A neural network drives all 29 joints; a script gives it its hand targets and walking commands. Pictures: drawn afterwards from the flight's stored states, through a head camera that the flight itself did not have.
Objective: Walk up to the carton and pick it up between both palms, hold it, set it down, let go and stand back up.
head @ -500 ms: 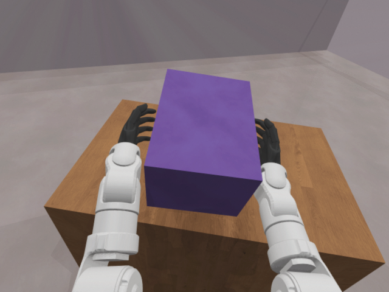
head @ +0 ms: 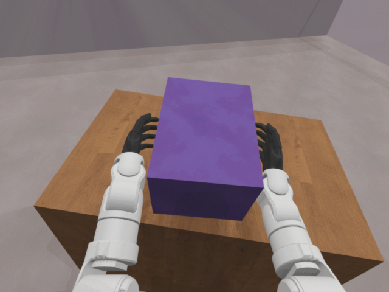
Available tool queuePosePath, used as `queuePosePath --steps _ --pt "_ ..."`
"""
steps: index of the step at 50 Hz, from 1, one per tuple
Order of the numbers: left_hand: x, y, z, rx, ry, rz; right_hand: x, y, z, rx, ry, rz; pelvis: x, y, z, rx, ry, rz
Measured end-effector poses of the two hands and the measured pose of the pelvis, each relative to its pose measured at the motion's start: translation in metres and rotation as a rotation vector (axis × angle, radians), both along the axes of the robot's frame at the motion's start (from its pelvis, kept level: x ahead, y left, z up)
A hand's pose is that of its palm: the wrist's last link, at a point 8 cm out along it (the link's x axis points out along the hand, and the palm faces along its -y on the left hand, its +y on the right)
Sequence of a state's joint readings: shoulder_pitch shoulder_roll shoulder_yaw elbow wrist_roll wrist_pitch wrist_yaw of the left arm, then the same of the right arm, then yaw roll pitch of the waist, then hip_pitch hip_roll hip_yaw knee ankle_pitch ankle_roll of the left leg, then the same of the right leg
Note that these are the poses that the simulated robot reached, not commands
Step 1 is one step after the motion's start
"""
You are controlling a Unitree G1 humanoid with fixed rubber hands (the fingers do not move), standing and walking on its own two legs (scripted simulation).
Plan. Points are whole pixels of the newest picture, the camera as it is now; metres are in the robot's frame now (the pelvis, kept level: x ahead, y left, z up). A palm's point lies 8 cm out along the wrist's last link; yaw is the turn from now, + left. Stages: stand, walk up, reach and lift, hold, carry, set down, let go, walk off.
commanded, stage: set down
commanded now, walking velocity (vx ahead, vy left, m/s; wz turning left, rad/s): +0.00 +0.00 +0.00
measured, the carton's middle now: (203, 146) +0.41 -0.03 +0.11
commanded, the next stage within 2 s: none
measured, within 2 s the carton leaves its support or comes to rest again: neither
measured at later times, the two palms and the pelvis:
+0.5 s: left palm (146, 158) +0.39 +0.10 +0.10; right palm (275, 169) +0.36 -0.19 +0.10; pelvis +0.00 +0.00 +0.00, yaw -1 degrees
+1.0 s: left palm (152, 162) +0.40 +0.08 +0.06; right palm (274, 171) +0.38 -0.20 +0.07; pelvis +0.01 -0.01 +0.00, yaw -2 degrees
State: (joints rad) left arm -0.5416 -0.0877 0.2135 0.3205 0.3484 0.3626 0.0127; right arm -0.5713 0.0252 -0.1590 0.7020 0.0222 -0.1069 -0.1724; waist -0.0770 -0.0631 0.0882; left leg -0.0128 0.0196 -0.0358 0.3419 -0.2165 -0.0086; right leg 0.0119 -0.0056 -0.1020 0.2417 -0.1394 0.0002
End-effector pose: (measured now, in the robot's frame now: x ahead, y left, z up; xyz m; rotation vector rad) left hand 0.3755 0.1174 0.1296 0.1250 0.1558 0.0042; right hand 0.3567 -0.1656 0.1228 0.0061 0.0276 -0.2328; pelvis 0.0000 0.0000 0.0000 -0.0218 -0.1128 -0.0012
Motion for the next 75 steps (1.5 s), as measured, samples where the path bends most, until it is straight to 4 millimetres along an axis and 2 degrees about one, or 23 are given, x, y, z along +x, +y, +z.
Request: queuePosePath --steps 26,75 --pt "0.011 -0.022 -0.035 -0.021 0.077 -0.010 0.006 -0.021 -0.027 -0.006 0.058 -0.013 0.000 -0.005 0.002 0.010 0.081 -0.025" --pt "0.039 -0.044 -0.099 -0.021 0.165 -0.040 0.027 -0.042 -0.075 -0.016 0.145 -0.035 0.011 -0.008 -0.001 0.016 0.285 -0.049"
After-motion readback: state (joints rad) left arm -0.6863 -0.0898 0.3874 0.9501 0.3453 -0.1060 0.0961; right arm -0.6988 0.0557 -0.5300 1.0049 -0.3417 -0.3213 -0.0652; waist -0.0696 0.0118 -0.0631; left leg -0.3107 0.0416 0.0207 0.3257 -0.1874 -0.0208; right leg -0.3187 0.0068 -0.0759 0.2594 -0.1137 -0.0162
